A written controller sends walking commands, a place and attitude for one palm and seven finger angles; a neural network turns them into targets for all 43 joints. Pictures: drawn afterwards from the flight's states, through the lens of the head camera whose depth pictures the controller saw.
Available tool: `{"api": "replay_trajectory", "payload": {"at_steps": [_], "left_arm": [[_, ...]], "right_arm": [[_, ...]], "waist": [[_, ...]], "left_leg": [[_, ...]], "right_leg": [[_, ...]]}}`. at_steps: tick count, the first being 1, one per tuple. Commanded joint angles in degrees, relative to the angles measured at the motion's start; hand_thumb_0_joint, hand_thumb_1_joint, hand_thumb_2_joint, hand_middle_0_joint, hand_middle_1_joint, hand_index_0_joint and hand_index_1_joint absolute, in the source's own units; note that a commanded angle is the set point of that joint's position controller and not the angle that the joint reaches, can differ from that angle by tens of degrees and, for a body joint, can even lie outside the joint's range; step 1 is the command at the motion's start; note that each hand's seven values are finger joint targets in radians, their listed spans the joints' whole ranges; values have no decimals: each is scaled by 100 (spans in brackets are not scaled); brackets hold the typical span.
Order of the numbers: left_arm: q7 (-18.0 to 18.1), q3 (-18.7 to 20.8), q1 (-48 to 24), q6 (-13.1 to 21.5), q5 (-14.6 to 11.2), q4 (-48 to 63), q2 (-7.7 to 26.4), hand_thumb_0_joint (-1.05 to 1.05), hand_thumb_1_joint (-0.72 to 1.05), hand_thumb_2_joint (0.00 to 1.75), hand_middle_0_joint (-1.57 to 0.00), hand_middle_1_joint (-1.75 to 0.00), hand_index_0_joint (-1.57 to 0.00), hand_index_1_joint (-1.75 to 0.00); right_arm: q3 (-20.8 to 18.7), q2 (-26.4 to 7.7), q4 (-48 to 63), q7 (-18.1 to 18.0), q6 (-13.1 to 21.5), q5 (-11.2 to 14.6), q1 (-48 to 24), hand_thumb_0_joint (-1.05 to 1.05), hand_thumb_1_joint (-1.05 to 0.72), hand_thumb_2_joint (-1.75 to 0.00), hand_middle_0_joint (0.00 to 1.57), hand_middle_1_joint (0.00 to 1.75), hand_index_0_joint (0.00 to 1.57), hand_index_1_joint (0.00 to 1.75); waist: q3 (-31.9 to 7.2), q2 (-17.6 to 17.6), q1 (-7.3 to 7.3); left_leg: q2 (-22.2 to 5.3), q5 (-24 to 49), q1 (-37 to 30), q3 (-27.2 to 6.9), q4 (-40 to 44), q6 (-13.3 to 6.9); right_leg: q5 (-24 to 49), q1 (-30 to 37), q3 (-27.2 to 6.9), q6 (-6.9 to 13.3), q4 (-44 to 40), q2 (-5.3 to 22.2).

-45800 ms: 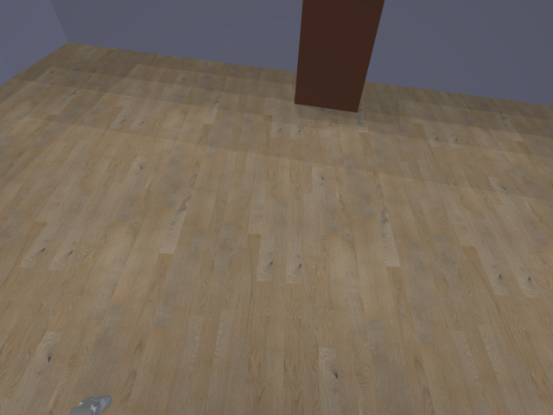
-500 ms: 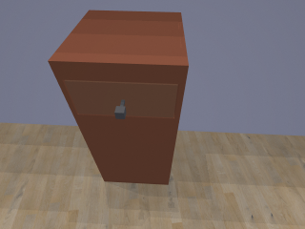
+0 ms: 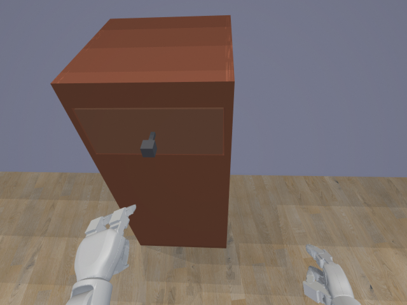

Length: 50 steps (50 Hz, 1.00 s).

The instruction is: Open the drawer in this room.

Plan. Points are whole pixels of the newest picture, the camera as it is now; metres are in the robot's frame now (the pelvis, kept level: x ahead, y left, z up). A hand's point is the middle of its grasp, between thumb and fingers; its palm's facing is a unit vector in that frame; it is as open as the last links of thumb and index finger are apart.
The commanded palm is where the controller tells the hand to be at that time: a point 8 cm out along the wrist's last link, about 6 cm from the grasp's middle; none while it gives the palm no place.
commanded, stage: raise the hand with hooked fingers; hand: left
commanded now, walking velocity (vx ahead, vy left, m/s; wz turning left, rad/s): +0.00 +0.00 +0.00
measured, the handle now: (150, 143) +0.51 +0.18 +0.02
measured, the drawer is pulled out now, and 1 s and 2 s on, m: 0.00 0.00 0.00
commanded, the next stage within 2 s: move the hooked fingers above the handle in 1.54 s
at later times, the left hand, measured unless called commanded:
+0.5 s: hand (113, 231) +0.26 +0.20 +0.03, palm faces -0.03 -0.10 -0.99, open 11.1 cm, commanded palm +0.23 +0.22 +0.09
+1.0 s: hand (90, 176) +0.33 +0.24 +0.12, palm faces +0.16 -0.09 -0.98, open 13.6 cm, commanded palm +0.30 +0.25 +0.17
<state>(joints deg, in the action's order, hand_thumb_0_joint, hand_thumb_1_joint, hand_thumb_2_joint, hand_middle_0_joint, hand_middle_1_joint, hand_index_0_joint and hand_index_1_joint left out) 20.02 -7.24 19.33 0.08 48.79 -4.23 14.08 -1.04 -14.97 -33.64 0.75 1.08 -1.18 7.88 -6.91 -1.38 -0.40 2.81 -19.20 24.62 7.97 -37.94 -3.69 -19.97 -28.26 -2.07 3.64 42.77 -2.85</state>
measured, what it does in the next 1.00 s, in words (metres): stands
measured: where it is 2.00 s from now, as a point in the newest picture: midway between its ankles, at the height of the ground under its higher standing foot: outside the picture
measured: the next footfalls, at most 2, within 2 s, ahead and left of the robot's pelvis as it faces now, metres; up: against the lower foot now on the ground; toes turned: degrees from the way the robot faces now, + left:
none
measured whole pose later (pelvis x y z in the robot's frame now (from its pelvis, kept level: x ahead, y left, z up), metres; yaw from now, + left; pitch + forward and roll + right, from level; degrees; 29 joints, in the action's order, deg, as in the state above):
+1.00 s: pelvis +0.02 +0.02 +0.02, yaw -2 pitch +2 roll +0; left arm 9.1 -4.6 1.0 -5.1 53.5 2.8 27.0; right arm -0.2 -13.7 -35.1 -2.0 -9.0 0.6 4.7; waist -3.6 -3.6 -3.7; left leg 5.9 -17.8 15.5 -3.4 -31.2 -3.5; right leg -17.2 -17.9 -4.4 2.4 33.0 -4.1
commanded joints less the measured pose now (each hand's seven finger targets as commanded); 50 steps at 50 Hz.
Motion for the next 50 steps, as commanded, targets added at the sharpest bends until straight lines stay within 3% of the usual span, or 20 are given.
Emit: {"api": "replay_trajectory", "payload": {"at_steps": [1,3,4,5,6,9,10,11,14,16,19,22,24,29,31,34,38,41,45,50], "left_arm": [[384,990,438,224,1045,1042,1396,0,46,71,-23,-58,-23,-58],[665,1232,98,332,1241,1567,1700,0,41,69,-24,-62,-24,-62],[777,1267,-201,392,1301,1824,1766,0,39,68,-24,-63,-24,-63],[872,1398,-782,457,1377,2264,2037,0,36,67,-24,-64,-24,-64],[939,1295,-1013,512,1306,2444,1926,0,34,66,-24,-66,-24,-66],[920,1053,-1625,765,1088,2233,1740,0,27,63,-25,-70,-25,-70],[856,859,-1775,842,964,2149,1532,0,25,62,-25,-72,-25,-72],[793,847,-1722,909,903,1925,1537,0,22,61,-25,-74,-25,-74],[462,776,-1358,685,782,1230,1478,0,15,58,-25,-78,-25,-78],[169,903,-817,352,726,1002,1605,0,11,56,-26,-81,-26,-81],[-119,1333,-377,121,666,1296,2117,0,4,53,-26,-86,-26,-86],[-193,1555,-284,179,660,1729,2348,0,-3,50,-27,-90,-27,-90],[-154,1607,-510,235,631,2029,2347,0,-8,48,-27,-93,-27,-93],[164,1930,-907,417,529,2215,2358,0,-20,43,-28,-100,-28,-100],[160,1799,-917,326,447,1846,2162,0,-24,41,-28,-103,-28,-103],[-12,1610,-1178,35,380,1710,2114,0,-31,38,-29,-108,-29,-108],[-416,1368,-1614,-399,382,1919,2241,0,-41,34,-29,-114,-29,-114],[-664,1251,-2186,-512,435,2169,2367,0,-48,31,-30,-118,-30,-118],[-801,1443,-2862,-477,542,2118,2690,0,-50,30,-30,-120,-30,-120],[-1050,1179,-3803,-715,501,1395,2548,0,-50,30,-30,-120,-30,-120]], "right_arm": [[-162,-468,1344,108,-412,-67,-1101,0,-90,-90,20,30,20,30],[-141,-344,1397,63,-488,-152,-942,0,-90,-90,20,30,20,30],[-139,-316,1361,45,-507,-189,-910,0,-90,-90,20,30,20,30],[-158,-334,1275,23,-531,-260,-888,0,-90,-90,20,30,20,30],[-162,-326,1261,-21,-535,-296,-948,0,-90,-90,20,30,20,30],[-162,-354,1067,-82,-429,-321,-939,0,-90,-90,20,30,20,30],[-148,-331,1006,-94,-385,-317,-949,0,-90,-90,20,30,20,30],[-162,-371,951,-112,-347,-318,-937,0,-90,-90,20,30,20,30],[-132,-395,895,-90,-395,-273,-940,0,-90,-90,20,30,20,30],[-100,-421,889,-60,-516,-184,-942,0,-90,-90,20,30,20,30],[0,-399,954,-61,-577,-102,-968,0,-90,-90,20,30,20,30],[91,-397,966,-87,-574,-101,-1077,0,-90,-90,20,30,20,30],[92,-368,933,-121,-593,-117,-1129,0,-90,-90,20,30,20,30],[-80,-359,830,-209,-489,-122,-1021,0,-90,-90,20,30,20,30],[-136,-365,738,-208,-470,-58,-1002,0,-90,-90,20,30,20,30],[-234,-448,692,-196,-487,42,-983,0,-90,-90,20,30,20,30],[-241,-505,728,-221,-597,117,-1073,0,-90,-90,20,30,20,30],[-177,-482,765,-272,-659,117,-1119,0,-90,-90,20,30,20,30],[-109,-449,761,-329,-711,122,-1114,0,-90,-90,20,30,20,30],[-29,-423,693,-321,-787,251,-1054,0,-90,-90,20,30,20,30]], "waist": [[-119,441,-848],[-904,-586,-833],[-1234,-779,-723],[-1465,-772,-589],[-1516,-745,-457],[-1045,-365,-7],[-750,2,146],[-627,104,165],[-598,839,38],[-899,903,-228],[-1404,739,-517],[-1262,237,-611],[-1019,147,-569],[-1272,354,-458],[-1081,628,-389],[-1198,530,-398],[-1335,463,-402],[-1213,185,-395],[-982,-6,-443],[-387,-152,-340]], "left_leg": [[93,452,642,-634,306,272],[95,900,153,-687,102,214],[92,1133,-103,-738,-59,189],[110,1211,-258,-830,-253,176],[117,1210,-360,-846,-396,134],[119,801,-220,-906,-778,74],[134,687,-117,-983,-842,42],[132,603,90,-981,-844,31],[162,553,560,-957,-636,58],[173,766,646,-917,-352,114],[187,1093,619,-870,-82,184],[168,1182,489,-922,122,199],[173,1015,491,-986,184,190],[244,1040,382,-1075,148,150],[268,896,468,-1092,183,143],[270,993,298,-1005,325,143],[249,1394,-38,-931,505,124],[210,1561,-429,-905,671,90],[126,1821,-889,-948,882,79],[-21,1701,-1136,-1041,1242,188]], "right_leg": [[80,576,-963,166,-847,157],[854,722,-1088,224,-620,108],[1188,663,-1181,234,-531,81],[1217,516,-1305,203,-498,108],[1280,425,-1384,171,-559,150],[878,-155,-1416,47,-748,229],[833,-261,-1429,-4,-861,240],[941,-141,-1380,-49,-857,257],[1580,474,-1372,-231,-984,405],[2355,1181,-1405,-296,-927,461],[3744,2223,-1427,-411,-655,574],[3960,2344,-1366,-362,-628,555],[3630,2165,-1369,-342,-777,554],[3906,2256,-1401,-389,-776,607],[3700,2149,-1337,-416,-831,602],[3526,2208,-1185,-417,-892,578],[3901,2499,-990,-452,-897,581],[3377,2369,-749,-364,-1056,486],[2424,2097,-471,-178,-1282,280],[1420,1728,-102,-80,-1545,158]]}}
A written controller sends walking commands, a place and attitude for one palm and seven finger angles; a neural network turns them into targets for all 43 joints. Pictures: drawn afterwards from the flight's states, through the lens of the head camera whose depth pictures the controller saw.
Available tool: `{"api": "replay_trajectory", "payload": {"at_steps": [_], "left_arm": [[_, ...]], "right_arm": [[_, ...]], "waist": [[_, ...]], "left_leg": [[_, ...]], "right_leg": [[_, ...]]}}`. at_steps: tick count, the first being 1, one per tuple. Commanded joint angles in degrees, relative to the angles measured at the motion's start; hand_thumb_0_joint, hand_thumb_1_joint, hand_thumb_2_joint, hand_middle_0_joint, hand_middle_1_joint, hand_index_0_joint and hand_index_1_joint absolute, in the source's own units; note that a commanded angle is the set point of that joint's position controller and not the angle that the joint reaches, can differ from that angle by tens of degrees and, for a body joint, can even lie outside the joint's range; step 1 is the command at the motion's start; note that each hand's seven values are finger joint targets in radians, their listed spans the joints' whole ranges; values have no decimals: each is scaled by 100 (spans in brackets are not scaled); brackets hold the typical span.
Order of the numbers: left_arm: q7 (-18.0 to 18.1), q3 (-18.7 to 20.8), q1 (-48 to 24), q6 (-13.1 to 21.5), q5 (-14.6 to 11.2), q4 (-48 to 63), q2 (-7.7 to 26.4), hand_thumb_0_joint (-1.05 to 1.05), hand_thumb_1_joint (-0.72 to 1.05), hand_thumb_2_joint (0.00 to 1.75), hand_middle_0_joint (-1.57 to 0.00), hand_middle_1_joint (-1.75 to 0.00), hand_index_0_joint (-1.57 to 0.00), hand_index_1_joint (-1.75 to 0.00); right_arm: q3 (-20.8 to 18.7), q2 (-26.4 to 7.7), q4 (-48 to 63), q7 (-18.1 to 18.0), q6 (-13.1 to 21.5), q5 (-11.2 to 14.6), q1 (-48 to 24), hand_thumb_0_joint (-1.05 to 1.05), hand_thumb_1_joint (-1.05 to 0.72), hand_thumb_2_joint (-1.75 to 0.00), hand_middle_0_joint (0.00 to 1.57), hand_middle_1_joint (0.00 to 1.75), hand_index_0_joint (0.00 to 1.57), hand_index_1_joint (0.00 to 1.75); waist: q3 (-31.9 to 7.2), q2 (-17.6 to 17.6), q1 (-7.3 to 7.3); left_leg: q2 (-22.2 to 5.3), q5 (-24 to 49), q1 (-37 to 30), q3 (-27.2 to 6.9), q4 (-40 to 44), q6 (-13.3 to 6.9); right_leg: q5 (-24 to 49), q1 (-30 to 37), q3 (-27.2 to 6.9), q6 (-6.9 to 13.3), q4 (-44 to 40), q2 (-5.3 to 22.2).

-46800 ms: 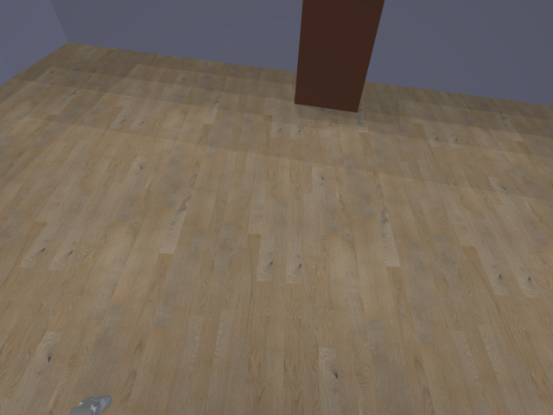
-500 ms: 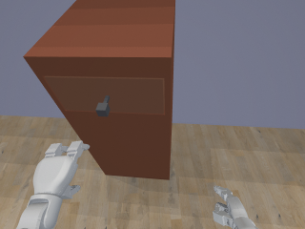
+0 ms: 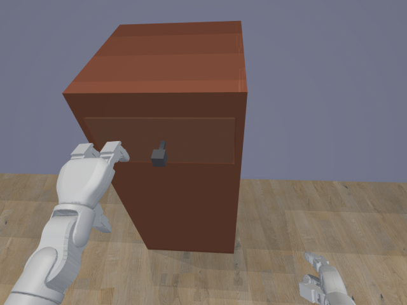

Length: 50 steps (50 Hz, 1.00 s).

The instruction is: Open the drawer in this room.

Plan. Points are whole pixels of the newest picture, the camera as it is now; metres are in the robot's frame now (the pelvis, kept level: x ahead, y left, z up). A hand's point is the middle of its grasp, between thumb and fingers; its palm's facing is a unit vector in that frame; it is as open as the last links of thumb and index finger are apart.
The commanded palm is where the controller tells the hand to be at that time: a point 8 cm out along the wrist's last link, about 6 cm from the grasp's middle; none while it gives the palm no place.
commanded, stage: raise the hand with hooked fingers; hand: left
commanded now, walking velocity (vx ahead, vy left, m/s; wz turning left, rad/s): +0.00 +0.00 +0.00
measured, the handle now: (160, 152) +0.48 +0.18 +0.01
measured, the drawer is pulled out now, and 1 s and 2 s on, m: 0.00 0.00 0.00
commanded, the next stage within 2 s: move the hooked fingers above the handle in 0.54 s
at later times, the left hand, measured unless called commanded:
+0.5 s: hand (66, 184) +0.28 +0.29 +0.12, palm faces +0.12 -0.07 -0.99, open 13.8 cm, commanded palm +0.25 +0.30 +0.18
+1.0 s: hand (90, 169) +0.32 +0.26 +0.12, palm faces +0.08 -0.04 -1.00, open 13.8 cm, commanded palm +0.29 +0.27 +0.16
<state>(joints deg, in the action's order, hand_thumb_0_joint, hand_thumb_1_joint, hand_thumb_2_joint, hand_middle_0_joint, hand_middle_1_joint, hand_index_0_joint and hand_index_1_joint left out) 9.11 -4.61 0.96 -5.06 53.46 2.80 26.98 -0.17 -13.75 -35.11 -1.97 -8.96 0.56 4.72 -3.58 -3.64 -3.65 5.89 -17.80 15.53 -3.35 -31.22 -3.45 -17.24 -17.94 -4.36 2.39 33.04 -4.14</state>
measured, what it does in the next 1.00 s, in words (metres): stands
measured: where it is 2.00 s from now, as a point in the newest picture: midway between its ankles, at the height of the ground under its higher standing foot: outside the picture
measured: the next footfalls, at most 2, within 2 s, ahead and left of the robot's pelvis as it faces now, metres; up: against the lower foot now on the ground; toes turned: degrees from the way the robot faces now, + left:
none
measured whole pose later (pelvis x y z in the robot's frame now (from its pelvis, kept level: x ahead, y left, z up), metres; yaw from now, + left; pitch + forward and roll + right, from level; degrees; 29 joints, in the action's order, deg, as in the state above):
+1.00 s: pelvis -0.01 +0.01 +0.01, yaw +1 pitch +2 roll +0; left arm 3.0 -4.4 -15.2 -0.7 53.7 -10.1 29.5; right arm 1.0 -13.1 -36.2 -0.6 -9.2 0.8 7.9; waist -0.4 -3.5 -4.1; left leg 6.8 -12.9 13.9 -4.7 -25.1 -4.2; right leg -12.8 -15.5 -3.2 1.3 26.0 -2.6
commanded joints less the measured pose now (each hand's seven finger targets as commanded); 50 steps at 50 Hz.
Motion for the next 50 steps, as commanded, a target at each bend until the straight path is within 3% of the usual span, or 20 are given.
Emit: {"api": "replay_trajectory", "payload": {"at_steps": [1,7,12,18,20,21,24,27,31,32,33,35,36,37,38,41,44,45,48,50], "left_arm": [[-57,785,-2150,-278,37,564,1195,0,-50,30,-30,-120,-30,-120],[-761,458,-3103,-350,-2,467,1257,0,-50,30,-30,-120,-30,-120],[-1150,558,-2378,28,-80,374,1188,0,-50,30,-30,-120,-30,-120],[-768,1171,-2643,694,-94,1340,1649,0,-50,30,-30,-120,-30,-120],[-557,1275,-2699,775,-96,1349,1668,0,-50,30,-30,-120,-30,-120],[-470,1193,-2750,784,-113,1256,1557,0,-50,30,-30,-120,-30,-120],[-346,1085,-2618,637,-150,811,1414,0,-50,30,-30,-120,-30,-120],[-418,828,-2619,427,-96,692,1278,0,-50,30,-30,-120,-30,-120],[-651,513,-2552,299,-72,863,1084,0,-50,30,-30,-120,-30,-120],[-686,596,-2515,329,-78,951,1203,0,-50,30,-30,-120,-30,-120],[-721,419,-2623,356,-93,1065,1058,0,-50,30,-30,-120,-30,-120],[-735,412,-2834,389,-70,931,1010,0,-50,30,-30,-120,-30,-120],[-725,388,-3027,417,-31,720,1040,0,-50,30,-30,-120,-30,-120],[-677,610,-3135,456,17,470,1289,0,-50,30,-30,-120,-30,-120],[-636,543,-3354,486,68,352,1238,0,-50,30,-30,-120,-30,-120],[-461,855,-3591,546,188,116,1543,0,-50,30,-30,-120,-30,-120],[-328,1006,-3444,545,116,39,1612,0,-50,30,-30,-120,-30,-120],[-306,1224,-3327,498,106,-100,1782,0,-50,30,-30,-120,-30,-120],[-415,768,-3270,372,19,-396,1353,0,-50,30,-30,-120,-30,-120],[-528,790,-3194,307,25,-564,1410,0,-50,30,-30,-120,-30,-120]], "right_arm": [[-92,-545,818,-42,202,83,-696,0,-90,-90,20,30,20,30],[-43,-596,891,-40,159,75,-613,0,-90,-90,20,30,20,30],[-49,-625,928,82,193,40,-396,0,-90,-90,20,30,20,30],[-147,-649,893,168,324,-62,-263,0,-90,-90,20,30,20,30],[-169,-647,810,192,363,-47,-261,0,-90,-90,20,30,20,30],[-184,-640,742,205,375,-40,-210,0,-90,-90,20,30,20,30],[-222,-678,645,208,353,5,-180,0,-90,-90,20,30,20,30],[-235,-719,636,216,306,34,-218,0,-90,-90,20,30,20,30],[-230,-731,682,232,304,26,-253,0,-90,-90,20,30,20,30],[-246,-745,673,224,289,10,-228,0,-90,-90,20,30,20,30],[-231,-745,716,216,287,-1,-265,0,-90,-90,20,30,20,30],[-193,-721,742,191,312,16,-307,0,-90,-90,20,30,20,30],[-173,-692,653,166,309,-5,-226,0,-90,-90,20,30,20,30],[-172,-718,578,125,287,-6,-176,0,-90,-90,20,30,20,30],[-145,-710,577,108,271,-6,-199,0,-90,-90,20,30,20,30],[-119,-677,571,76,280,-6,-201,0,-90,-90,20,30,20,30],[-140,-630,633,51,253,-11,-202,0,-90,-90,20,30,20,30],[-152,-653,615,60,243,-4,-181,0,-90,-90,20,30,20,30],[-143,-665,642,58,172,25,-137,0,-90,-90,20,30,20,30],[-174,-729,671,45,154,52,-128,0,-90,-90,20,30,20,30]], "waist": [[-748,99,-4],[-873,61,44],[-683,82,-72],[-1234,-366,-217],[-1124,-492,-214],[-1097,-371,-196],[-875,-151,-167],[-945,-57,-109],[-1233,-70,-52],[-1194,-81,-59],[-1237,-102,-30],[-958,-60,19],[-879,119,36],[-724,201,31],[-644,237,28],[-949,41,-102],[-1269,-96,-196],[-1370,-104,-210],[-1114,137,-49],[-1151,182,-3]], "left_leg": [[-354,1571,-290,60,628,188],[-493,1683,-718,-164,898,289],[-632,2100,-750,-339,1046,437],[-689,2766,-1147,-677,1018,613],[-723,2576,-1129,-814,1061,680],[-723,2474,-1152,-871,1058,698],[-638,2017,-919,-732,1120,679],[-625,1774,-888,-709,1149,664],[-660,2154,-1106,-708,1069,653],[-683,2269,-1139,-749,1096,675],[-668,2233,-1187,-756,1073,655],[-663,2010,-996,-723,1089,610],[-629,1800,-905,-626,1112,574],[-596,1601,-743,-559,1148,557],[-555,1411,-650,-514,1177,540],[-478,1492,-608,-421,1146,532],[-385,2018,-679,-233,994,485],[-386,2110,-653,-215,963,484],[-360,2093,-470,-58,899,397],[-338,2053,-415,31,833,318]], "right_leg": [[1062,702,204,44,-580,291],[795,779,386,76,-715,272],[813,771,488,87,-752,244],[1038,818,435,77,-701,210],[953,654,425,75,-661,175],[917,547,435,63,-659,199],[818,509,444,74,-737,195],[770,565,420,65,-742,220],[866,634,433,44,-737,245],[901,656,435,49,-761,229],[889,607,435,36,-771,237],[823,506,459,57,-778,194],[778,516,482,67,-802,224],[724,522,491,91,-833,196],[658,479,495,101,-847,188],[688,708,481,149,-784,176],[1008,987,423,162,-821,194],[1078,1063,397,162,-815,161],[1215,947,425,128,-855,212],[1314,966,345,110,-876,202]]}}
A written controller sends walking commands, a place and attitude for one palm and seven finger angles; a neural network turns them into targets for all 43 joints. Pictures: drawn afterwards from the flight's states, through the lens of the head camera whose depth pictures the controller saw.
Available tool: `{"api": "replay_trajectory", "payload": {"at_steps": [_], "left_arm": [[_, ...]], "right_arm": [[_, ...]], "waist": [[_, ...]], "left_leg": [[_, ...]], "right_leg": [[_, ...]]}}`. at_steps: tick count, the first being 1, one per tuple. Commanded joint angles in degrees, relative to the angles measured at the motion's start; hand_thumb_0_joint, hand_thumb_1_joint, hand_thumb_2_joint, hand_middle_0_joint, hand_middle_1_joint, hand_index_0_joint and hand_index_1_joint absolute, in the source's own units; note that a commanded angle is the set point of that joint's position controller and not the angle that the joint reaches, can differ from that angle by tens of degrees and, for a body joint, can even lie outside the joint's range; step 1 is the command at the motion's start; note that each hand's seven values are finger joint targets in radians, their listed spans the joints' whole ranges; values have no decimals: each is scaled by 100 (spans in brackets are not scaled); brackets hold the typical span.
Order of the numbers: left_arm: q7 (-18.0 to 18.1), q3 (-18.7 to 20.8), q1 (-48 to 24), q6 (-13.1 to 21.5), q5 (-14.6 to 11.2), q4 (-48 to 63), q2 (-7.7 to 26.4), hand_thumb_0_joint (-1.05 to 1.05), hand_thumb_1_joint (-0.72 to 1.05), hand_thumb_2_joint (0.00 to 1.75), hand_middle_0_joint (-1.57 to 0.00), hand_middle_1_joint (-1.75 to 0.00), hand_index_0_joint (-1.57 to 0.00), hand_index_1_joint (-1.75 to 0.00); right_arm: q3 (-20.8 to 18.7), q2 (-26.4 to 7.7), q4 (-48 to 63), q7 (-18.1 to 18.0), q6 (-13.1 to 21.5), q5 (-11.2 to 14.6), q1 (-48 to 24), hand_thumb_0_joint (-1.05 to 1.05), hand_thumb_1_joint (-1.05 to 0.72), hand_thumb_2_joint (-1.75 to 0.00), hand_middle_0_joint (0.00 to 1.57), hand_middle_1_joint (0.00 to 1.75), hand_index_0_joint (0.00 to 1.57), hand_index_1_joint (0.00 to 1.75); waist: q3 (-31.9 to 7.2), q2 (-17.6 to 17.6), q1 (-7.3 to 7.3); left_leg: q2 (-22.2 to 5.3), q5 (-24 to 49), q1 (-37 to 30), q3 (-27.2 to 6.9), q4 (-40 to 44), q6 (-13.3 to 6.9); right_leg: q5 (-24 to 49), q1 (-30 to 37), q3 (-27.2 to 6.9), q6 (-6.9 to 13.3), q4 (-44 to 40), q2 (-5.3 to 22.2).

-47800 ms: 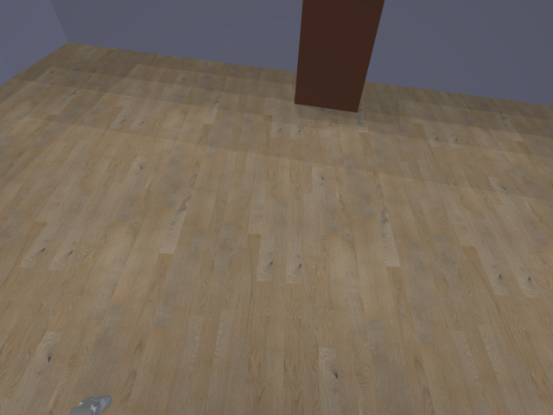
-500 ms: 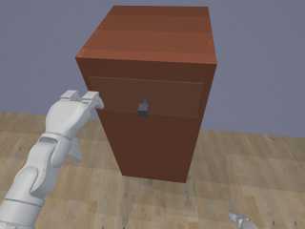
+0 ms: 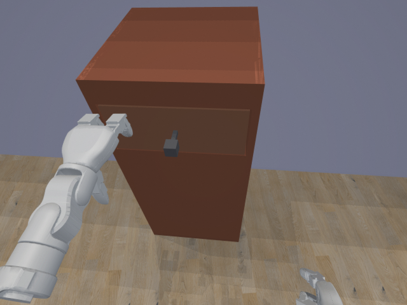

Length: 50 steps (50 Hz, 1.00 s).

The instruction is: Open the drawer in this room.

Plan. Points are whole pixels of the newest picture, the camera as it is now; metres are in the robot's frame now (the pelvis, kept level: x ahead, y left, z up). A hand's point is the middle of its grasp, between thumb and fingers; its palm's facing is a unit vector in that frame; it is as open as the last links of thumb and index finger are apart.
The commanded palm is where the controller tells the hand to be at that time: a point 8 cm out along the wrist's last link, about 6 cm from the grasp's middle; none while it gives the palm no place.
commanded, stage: move the hooked fingers above the handle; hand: left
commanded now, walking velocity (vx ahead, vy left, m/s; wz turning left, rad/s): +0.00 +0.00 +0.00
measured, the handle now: (172, 142) +0.49 +0.15 +0.00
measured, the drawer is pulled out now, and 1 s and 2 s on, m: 0.00 0.00 0.00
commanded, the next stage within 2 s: none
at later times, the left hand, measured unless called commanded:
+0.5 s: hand (123, 150) +0.39 +0.23 +0.08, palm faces +0.01 -0.03 -1.00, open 13.8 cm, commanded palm +0.37 +0.22 +0.14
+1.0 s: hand (146, 146) +0.43 +0.20 +0.05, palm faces -0.07 -0.05 -1.00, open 13.8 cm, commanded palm +0.42 +0.19 +0.12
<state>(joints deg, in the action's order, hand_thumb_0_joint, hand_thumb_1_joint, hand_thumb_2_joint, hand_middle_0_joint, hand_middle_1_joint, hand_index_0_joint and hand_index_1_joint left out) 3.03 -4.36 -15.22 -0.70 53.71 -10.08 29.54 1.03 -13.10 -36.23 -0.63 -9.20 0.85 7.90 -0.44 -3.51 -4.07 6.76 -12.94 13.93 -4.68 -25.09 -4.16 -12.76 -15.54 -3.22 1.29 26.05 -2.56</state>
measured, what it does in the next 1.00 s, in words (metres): stands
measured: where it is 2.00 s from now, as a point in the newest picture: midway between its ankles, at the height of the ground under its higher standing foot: outside the picture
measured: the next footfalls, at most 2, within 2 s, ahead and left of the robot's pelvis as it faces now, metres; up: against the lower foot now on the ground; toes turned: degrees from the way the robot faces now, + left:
none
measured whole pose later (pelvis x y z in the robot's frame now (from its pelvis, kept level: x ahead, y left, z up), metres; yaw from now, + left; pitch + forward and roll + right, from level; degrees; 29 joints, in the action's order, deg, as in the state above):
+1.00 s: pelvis +0.03 -0.01 -0.01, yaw +0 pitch +9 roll +0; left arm 5.0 -11.0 -29.9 -5.1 54.9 -32.8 24.1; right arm -1.5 -13.9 -37.0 -1.3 -12.0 1.8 14.5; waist -6.0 -3.5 -0.3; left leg 6.3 -18.8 23.6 -4.1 -33.5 -4.1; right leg -17.9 -24.9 -3.1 1.8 33.6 -3.6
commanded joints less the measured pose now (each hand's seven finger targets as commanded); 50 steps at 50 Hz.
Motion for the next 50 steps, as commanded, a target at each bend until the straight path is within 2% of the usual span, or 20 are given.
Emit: {"api": "replay_trajectory", "payload": {"at_steps": [1,5,7,10,11,15,18,22,25,27,29,30,32,35,37,39,44,45,48,50], "left_arm": [[7,644,-1474,-139,-23,765,1069,0,-50,30,-30,-120,-30,-120],[-170,665,-1747,91,-116,865,1176,0,-50,30,-30,-120,-30,-120],[-148,814,-1975,307,-112,833,1385,0,-50,30,-30,-120,-30,-120],[47,999,-2271,636,-77,963,1565,0,-50,30,-30,-120,-30,-120],[164,1220,-2172,724,-77,1028,1742,0,-50,30,-30,-120,-30,-120],[533,1697,-1895,649,-100,437,2013,0,-50,30,-30,-120,-30,-120],[606,1285,-1988,324,-84,-58,1629,0,-50,30,-30,-120,-30,-120],[349,726,-2010,-37,9,-178,1283,0,-50,30,-30,-120,-30,-120],[73,350,-2261,8,-71,-31,959,0,-50,30,-30,-120,-30,-120],[-8,399,-2595,188,-87,48,1075,0,-50,30,-30,-120,-30,-120],[64,359,-3083,416,-13,149,1076,0,-50,30,-30,-120,-30,-120],[162,629,-3235,543,41,227,1368,0,-50,30,-30,-120,-30,-120],[437,843,-3327,660,171,20,1481,0,-50,30,-30,-120,-30,-120],[847,1072,-3480,553,259,-619,1580,0,-50,30,-30,-120,-30,-120],[1050,841,-3610,342,321,-886,1290,0,-50,30,-30,-120,-30,-120],[1117,786,-3407,68,384,-1077,1228,0,-50,30,-30,-120,-30,-120],[628,-122,-3184,-471,263,-1235,353,0,-50,30,-30,-120,-30,-120],[466,-443,-3168,-498,189,-1262,-13,0,-50,30,-30,-120,-30,-120],[259,-510,-3799,-245,154,-1004,86,0,-50,30,-30,-120,-30,-120],[336,-393,-4230,72,208,-630,228,0,-50,30,-30,-120,-30,-120]], "right_arm": [[-292,-789,821,-95,170,8,-414,0,-90,-90,20,30,20,30],[-332,-841,862,-173,185,1,-365,0,-90,-90,20,30,20,30],[-342,-832,797,-235,208,-12,-302,0,-90,-90,20,30,20,30],[-384,-810,766,-284,266,-28,-263,0,-90,-90,20,30,20,30],[-400,-780,759,-291,285,-44,-211,0,-90,-90,20,30,20,30],[-425,-769,668,-301,235,-19,-190,0,-90,-90,20,30,20,30],[-426,-785,653,-284,197,46,-183,0,-90,-90,20,30,20,30],[-441,-862,772,-263,134,75,-174,0,-90,-90,20,30,20,30],[-452,-869,836,-273,122,58,-134,0,-90,-90,20,30,20,30],[-456,-866,811,-316,128,35,-52,0,-90,-90,20,30,20,30],[-449,-815,774,-354,152,13,-5,0,-90,-90,20,30,20,30],[-463,-818,742,-362,163,-3,56,0,-90,-90,20,30,20,30],[-474,-753,673,-369,168,-1,129,0,-90,-90,20,30,20,30],[-454,-727,568,-354,148,25,201,0,-90,-90,20,30,20,30],[-460,-686,567,-308,163,32,185,0,-90,-90,20,30,20,30],[-471,-726,585,-247,130,26,206,0,-90,-90,20,30,20,30],[-527,-861,693,-124,-23,83,319,0,-90,-90,20,30,20,30],[-532,-851,746,-120,-48,96,306,0,-90,-90,20,30,20,30],[-538,-866,700,-159,-61,71,394,0,-90,-90,20,30,20,30],[-555,-829,683,-198,-34,21,451,0,-90,-90,20,30,20,30]], "waist": [[-1529,204,36],[-1639,488,153],[-1645,396,160],[-1836,148,116],[-2083,107,24],[-2077,274,-56],[-1799,352,80],[-2058,385,197],[-2143,679,350],[-2146,694,371],[-2206,471,387],[-2314,359,335],[-2422,183,261],[-2236,94,210],[-2200,-34,215],[-2450,51,166],[-2490,546,439],[-2429,664,509],[-2250,662,606],[-2459,379,566]], "left_leg": [[-405,1626,-260,204,170,338],[-350,1455,-107,245,0,170],[-308,1375,-7,259,-61,134],[-256,1436,-6,251,-195,122],[-238,1600,12,248,-234,124],[-185,1531,474,313,-330,149],[-211,1311,655,432,-342,157],[-224,1366,582,475,-456,121],[-232,1373,523,428,-539,86],[-223,1284,498,401,-563,63],[-215,1285,389,389,-613,57],[-228,1407,359,344,-639,73],[-232,1535,332,328,-684,95],[-241,1429,578,318,-669,171],[-278,1533,529,349,-662,209],[-308,1862,448,357,-675,253],[-428,2294,194,319,-734,230],[-426,2331,143,286,-731,219],[-446,2136,-19,186,-732,198],[-451,2327,-260,114,-788,242]], "right_leg": [[995,804,219,208,-158,81],[1234,865,95,142,-123,105],[1272,861,56,133,-77,139],[1406,816,-43,135,8,129],[1638,1027,-71,136,98,162],[2124,1172,-215,79,274,217],[1958,909,-170,44,271,236],[2185,924,-150,2,337,252],[2386,896,-120,-46,366,263],[2296,816,-111,-46,379,262],[2090,627,-107,-12,395,247],[1997,631,-102,43,446,215],[1900,523,-74,94,532,178],[1466,279,17,161,593,113],[1425,117,96,191,639,84],[1643,228,119,205,700,58],[1939,201,179,137,640,73],[1887,137,204,126,600,66],[1598,-142,211,126,545,57],[1468,-260,213,165,599,53]]}}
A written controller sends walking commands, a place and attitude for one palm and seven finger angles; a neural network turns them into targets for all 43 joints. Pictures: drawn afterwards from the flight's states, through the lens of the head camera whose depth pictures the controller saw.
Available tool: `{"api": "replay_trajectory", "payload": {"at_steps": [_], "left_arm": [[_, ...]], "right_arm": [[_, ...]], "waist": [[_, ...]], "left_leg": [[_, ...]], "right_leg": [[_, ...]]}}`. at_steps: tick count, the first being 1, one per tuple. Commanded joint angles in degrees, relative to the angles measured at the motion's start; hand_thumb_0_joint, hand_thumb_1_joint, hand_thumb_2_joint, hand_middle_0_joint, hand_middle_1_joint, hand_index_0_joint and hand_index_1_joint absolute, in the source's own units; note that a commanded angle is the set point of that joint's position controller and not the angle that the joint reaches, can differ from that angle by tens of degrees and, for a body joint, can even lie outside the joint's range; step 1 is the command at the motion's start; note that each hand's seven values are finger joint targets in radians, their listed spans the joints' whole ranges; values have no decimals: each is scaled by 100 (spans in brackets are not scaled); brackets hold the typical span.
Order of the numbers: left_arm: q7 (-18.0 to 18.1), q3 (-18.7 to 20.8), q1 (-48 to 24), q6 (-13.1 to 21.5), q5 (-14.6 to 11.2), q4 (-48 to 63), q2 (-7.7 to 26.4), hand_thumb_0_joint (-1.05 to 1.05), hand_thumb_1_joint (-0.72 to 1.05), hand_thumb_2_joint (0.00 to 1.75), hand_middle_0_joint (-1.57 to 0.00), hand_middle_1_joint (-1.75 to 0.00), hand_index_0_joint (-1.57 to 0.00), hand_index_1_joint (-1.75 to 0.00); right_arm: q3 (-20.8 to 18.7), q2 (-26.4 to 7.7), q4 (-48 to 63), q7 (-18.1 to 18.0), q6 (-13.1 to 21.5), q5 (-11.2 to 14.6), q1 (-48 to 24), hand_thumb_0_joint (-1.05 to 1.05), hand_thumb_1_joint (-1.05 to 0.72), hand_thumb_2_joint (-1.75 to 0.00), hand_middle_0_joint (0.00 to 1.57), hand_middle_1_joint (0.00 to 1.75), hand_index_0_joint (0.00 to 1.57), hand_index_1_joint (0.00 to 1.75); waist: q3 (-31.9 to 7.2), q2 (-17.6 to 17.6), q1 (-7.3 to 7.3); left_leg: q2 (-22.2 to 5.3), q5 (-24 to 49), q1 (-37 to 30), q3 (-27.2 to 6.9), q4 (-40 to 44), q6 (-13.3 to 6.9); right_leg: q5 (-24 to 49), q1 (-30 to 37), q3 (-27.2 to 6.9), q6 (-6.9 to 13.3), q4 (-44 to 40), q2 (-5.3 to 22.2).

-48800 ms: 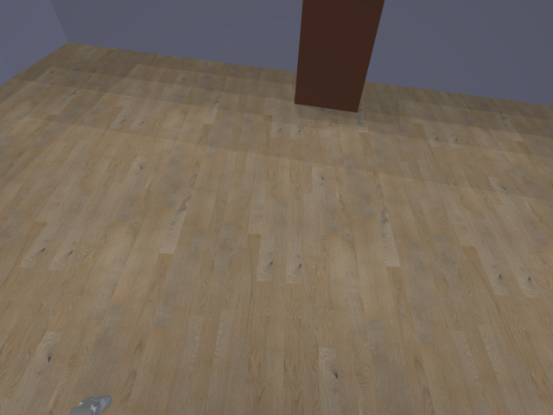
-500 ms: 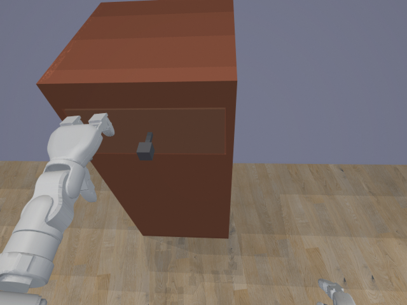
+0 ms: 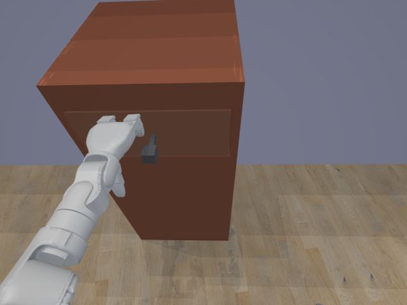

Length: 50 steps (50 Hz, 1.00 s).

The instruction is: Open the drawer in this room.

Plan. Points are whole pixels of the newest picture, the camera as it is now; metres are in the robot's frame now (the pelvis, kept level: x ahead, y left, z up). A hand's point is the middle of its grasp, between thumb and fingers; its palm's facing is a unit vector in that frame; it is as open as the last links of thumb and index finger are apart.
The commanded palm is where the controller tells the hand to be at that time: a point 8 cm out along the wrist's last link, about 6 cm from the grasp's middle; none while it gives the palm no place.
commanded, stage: move the hooked fingers above the handle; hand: left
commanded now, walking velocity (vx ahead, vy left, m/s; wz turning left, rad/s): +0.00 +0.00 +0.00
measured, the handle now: (151, 148) +0.47 +0.16 +0.01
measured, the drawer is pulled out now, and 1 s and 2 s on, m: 0.00 0.00 0.00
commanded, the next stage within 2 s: none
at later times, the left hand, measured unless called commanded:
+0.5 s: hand (134, 144) +0.42 +0.18 +0.07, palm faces -0.03 -0.01 -1.00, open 13.7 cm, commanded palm +0.39 +0.19 +0.13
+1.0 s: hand (134, 136) +0.43 +0.17 +0.09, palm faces +0.01 +0.00 -1.00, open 13.5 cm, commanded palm +0.41 +0.19 +0.13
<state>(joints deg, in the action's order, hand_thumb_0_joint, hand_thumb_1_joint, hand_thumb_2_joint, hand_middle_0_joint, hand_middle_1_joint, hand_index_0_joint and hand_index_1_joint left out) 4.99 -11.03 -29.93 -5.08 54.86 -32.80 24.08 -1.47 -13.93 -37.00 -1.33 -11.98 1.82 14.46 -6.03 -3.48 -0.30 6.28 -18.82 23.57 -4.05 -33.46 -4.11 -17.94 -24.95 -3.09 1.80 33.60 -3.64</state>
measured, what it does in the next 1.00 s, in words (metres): stands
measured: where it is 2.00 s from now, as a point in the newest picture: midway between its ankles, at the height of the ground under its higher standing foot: outside the picture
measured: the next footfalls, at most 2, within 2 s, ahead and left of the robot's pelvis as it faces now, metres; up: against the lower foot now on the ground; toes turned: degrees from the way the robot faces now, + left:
none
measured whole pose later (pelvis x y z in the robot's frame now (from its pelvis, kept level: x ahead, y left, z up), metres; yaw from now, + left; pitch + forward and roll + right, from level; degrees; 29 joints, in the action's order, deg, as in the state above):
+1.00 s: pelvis -0.01 -0.02 +0.00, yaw -1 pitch +10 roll +1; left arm 10.7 -9.6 -41.6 -4.8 57.6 -48.5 23.0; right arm -0.2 -13.7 -38.1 -3.0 -11.5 2.4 14.1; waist -7.4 -2.9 1.2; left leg 4.8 -17.6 24.6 -3.6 -32.4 -2.3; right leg -16.5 -26.8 -3.2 3.5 33.7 -5.0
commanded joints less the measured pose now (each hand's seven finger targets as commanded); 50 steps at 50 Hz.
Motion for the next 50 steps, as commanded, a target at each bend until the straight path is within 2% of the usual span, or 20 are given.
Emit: {"api": "replay_trajectory", "payload": {"at_steps": [1,3,5,7,10,13,15,19,22,26,30,32,33,36,37,40,43,46,49,50], "left_arm": [[260,464,-3075,672,147,1729,999,0,-50,30,-30,-120,-30,-120],[569,628,-3196,879,266,1590,1020,0,-50,30,-30,-120,-30,-120],[936,1041,-3220,867,372,1187,1338,0,-50,30,-30,-120,-30,-120],[1276,946,-3361,645,449,595,1063,0,-50,30,-30,-120,-30,-120],[1545,1264,-3211,84,577,-94,1437,0,-50,30,-30,-120,-30,-120],[1381,825,-3130,-404,597,-450,1050,0,-50,30,-30,-120,-30,-120],[1256,993,-3141,-559,582,-639,1342,0,-50,30,-30,-120,-30,-120],[924,861,-2964,-588,452,-792,1280,0,-50,30,-30,-120,-30,-120],[667,761,-2758,-356,461,-774,1236,0,-50,30,-30,-120,-30,-120],[441,489,-2875,263,410,-167,937,0,-50,30,-30,-120,-30,-120],[585,440,-3582,947,343,767,937,0,-50,30,-30,-120,-30,-120],[805,651,-3752,1132,371,940,1173,0,-50,30,-30,-120,-30,-120],[915,537,-3804,1142,368,873,1015,0,-50,30,-30,-120,-30,-120],[1274,772,-3874,956,395,526,1227,0,-50,30,-30,-120,-30,-120],[1353,777,-3771,805,369,280,1167,0,-50,30,-30,-120,-30,-120],[1390,1032,-3462,288,372,-462,1487,0,-50,30,-30,-120,-30,-120],[1096,775,-3249,-185,372,-1057,1341,0,-50,30,-30,-120,-30,-120],[604,642,-2972,-225,319,-1110,1280,0,-50,30,-30,-120,-30,-120],[309,582,-2740,-168,336,-1327,1289,0,-50,30,-30,-120,-30,-120],[219,492,-2741,-117,335,-1335,1195,0,-50,30,-30,-120,-30,-120]], "right_arm": [[-302,-732,699,-131,268,-77,-143,0,-90,-90,20,30,20,30],[-312,-664,598,-126,296,-99,-31,0,-90,-90,20,30,20,30],[-305,-673,480,-107,314,-124,26,0,-90,-90,20,30,20,30],[-285,-615,384,-56,346,-113,32,0,-90,-90,20,30,20,30],[-240,-681,364,-22,300,-148,-18,0,-90,-90,20,30,20,30],[-232,-692,417,-13,209,-113,-15,0,-90,-90,20,30,20,30],[-199,-745,430,-68,113,-91,-80,0,-90,-90,20,30,20,30],[-140,-734,551,-205,56,-23,-165,0,-90,-90,20,30,20,30],[-120,-738,674,-276,86,8,-190,0,-90,-90,20,30,20,30],[-196,-716,818,-296,248,-2,-124,0,-90,-90,20,30,20,30],[-313,-670,747,-278,455,-37,14,0,-90,-90,20,30,20,30],[-349,-666,644,-274,513,-44,65,0,-90,-90,20,30,20,30],[-351,-645,590,-263,531,-38,75,0,-90,-90,20,30,20,30],[-344,-691,415,-215,557,-40,82,0,-90,-90,20,30,20,30],[-328,-683,385,-201,550,-36,55,0,-90,-90,20,30,20,30],[-260,-745,347,-179,475,-24,-41,0,-90,-90,20,30,20,30],[-210,-785,401,-182,374,-2,-23,0,-90,-90,20,30,20,30],[-197,-823,545,-237,256,19,-33,0,-90,-90,20,30,20,30],[-126,-829,611,-319,186,47,-94,0,-90,-90,20,30,20,30],[-119,-838,643,-326,178,64,-133,0,-90,-90,20,30,20,30]], "waist": [[-2005,118,158],[-2069,-129,93],[-1938,-174,-26],[-1704,-89,31],[-1930,68,-140],[-2151,341,-53],[-2130,612,-51],[-1703,975,-28],[-1393,850,-19],[-1465,511,102],[-1775,111,248],[-1948,-82,255],[-1863,-92,311],[-1788,-1,294],[-1735,134,270],[-1737,332,139],[-1665,601,141],[-1844,903,166],[-1237,1235,202],[-1049,1158,229]], "left_leg": [[-408,2988,-1309,-26,28,289],[-442,3257,-1432,-65,-28,412],[-447,3296,-1243,-86,-29,527],[-464,3027,-993,-66,-8,568],[-398,2619,-631,104,116,534],[-438,2629,-579,218,186,459],[-426,2428,-415,256,269,383],[-391,1803,-165,358,486,194],[-379,1527,-75,385,553,153],[-369,1430,-336,383,455,93],[-331,1523,-735,292,274,84],[-315,1627,-849,228,192,120],[-310,1655,-849,217,166,139],[-287,1614,-643,211,163,174],[-275,1524,-544,250,182,166],[-242,1446,-132,334,275,175],[-270,1484,64,451,322,154],[-280,1673,82,506,288,104],[-262,1312,353,526,343,86],[-262,1184,393,520,354,92]], "right_leg": [[1905,589,208,145,-106,148],[1781,371,266,185,2,111],[1593,207,340,235,97,62],[1404,-37,422,250,163,31],[1391,408,385,278,128,13],[1663,719,340,225,50,60],[1682,983,267,202,-29,84],[1569,1278,164,133,-289,171],[1411,1258,100,133,-387,213],[1300,1089,40,136,-446,223],[1238,835,-8,148,-404,196],[1253,701,0,162,-318,172],[1231,554,54,162,-294,160],[1179,472,81,166,-246,135],[1159,522,113,157,-262,135],[1262,894,70,142,-277,165],[1585,1150,39,76,-335,215],[2167,1572,-31,15,-326,289],[2020,1424,-80,-47,-454,334],[1791,1282,-89,-32,-502,335]]}}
